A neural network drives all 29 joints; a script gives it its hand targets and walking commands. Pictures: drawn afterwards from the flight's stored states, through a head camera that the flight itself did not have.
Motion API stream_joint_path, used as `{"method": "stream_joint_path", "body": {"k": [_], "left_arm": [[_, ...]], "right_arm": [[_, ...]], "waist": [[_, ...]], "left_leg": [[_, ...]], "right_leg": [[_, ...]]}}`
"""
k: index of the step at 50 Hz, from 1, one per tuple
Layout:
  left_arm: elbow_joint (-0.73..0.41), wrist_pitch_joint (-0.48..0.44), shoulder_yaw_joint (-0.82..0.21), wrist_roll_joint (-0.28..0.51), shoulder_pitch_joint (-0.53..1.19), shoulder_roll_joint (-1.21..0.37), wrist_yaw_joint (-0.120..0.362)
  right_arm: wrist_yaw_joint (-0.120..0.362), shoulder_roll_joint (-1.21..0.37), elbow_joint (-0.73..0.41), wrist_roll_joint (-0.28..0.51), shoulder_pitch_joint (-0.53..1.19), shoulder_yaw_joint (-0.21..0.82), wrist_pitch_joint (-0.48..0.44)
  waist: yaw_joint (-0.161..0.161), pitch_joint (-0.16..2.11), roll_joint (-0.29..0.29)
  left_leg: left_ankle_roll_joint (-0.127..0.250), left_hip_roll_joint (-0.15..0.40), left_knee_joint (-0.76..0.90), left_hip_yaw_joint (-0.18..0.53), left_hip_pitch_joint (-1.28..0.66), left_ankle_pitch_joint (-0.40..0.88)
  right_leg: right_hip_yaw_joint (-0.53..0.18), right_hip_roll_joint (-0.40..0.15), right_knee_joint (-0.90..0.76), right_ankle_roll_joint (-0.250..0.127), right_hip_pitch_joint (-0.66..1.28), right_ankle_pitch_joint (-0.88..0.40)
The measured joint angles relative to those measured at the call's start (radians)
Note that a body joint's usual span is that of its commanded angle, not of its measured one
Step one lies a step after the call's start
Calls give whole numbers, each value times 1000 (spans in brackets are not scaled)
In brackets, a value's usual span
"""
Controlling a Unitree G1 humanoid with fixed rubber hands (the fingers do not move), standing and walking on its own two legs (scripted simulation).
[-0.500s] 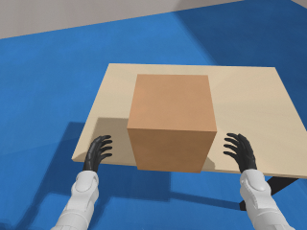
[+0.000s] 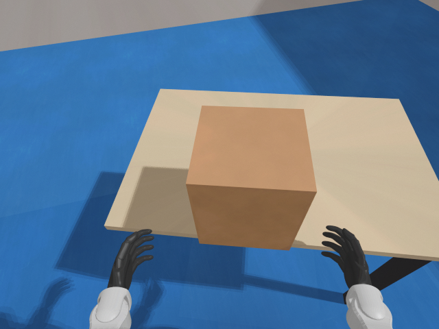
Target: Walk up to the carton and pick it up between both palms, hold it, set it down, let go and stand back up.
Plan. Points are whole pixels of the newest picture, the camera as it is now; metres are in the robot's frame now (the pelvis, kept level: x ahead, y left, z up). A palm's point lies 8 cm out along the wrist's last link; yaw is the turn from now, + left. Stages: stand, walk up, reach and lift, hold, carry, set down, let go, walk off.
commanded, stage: set down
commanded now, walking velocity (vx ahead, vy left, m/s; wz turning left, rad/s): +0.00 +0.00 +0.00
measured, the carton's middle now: (247, 181) +0.40 -0.05 -0.01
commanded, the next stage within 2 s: let go in 1.00 s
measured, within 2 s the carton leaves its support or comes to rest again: neither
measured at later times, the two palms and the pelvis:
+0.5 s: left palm (119, 298) +0.19 +0.21 -0.06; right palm (353, 292) +0.18 -0.22 -0.06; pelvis +0.01 +0.00 +0.00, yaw -1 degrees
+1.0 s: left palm (109, 319) +0.16 +0.23 -0.08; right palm (351, 312) +0.15 -0.22 -0.08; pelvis +0.01 +0.00 +0.00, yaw -1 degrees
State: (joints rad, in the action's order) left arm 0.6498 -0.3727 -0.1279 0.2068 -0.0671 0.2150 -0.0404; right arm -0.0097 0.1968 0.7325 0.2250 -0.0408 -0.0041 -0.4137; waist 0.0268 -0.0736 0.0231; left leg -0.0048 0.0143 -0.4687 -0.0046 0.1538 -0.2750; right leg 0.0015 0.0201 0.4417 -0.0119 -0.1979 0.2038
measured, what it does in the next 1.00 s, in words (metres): stands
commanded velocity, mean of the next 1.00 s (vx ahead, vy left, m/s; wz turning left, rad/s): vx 0.00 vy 0.00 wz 0.00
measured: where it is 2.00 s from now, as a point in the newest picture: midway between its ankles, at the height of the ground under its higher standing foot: outside the picture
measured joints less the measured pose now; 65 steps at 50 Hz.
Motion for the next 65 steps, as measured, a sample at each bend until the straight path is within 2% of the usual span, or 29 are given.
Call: {"method": "stream_joint_path", "body": {"k": [8,15,28,51,65], "left_arm": [[-20,71,1,-3,-37,0,-9],[-56,136,8,-40,-60,-11,-16],[-64,259,45,-109,-105,-23,-9],[-106,460,103,-175,-130,-24,-1],[-121,491,116,-186,-125,-18,6]], "right_arm": [[13,-4,-31,-39,-51,-11,49],[19,-10,-46,-65,-74,-19,87],[27,-19,-13,-127,-106,-30,139],[48,-26,-2,-223,-134,-43,221],[48,-30,9,-254,-134,-49,214]], "waist": [[-9,-17,-9],[-20,-24,-14],[-33,-27,-15],[-44,-52,-8],[-52,-54,-10]], "left_leg": [[2,-3,27,-7,-46,6],[2,-2,44,-12,-71,9],[4,0,72,-18,-117,13],[5,5,63,-26,-103,12],[-1,10,57,-29,-83,17]], "right_leg": [[-9,-1,-12,1,37,0],[-15,0,-26,2,59,-3],[-21,2,-57,3,104,-10],[-25,6,-64,5,95,-20],[-22,10,-52,-1,72,-23]]}}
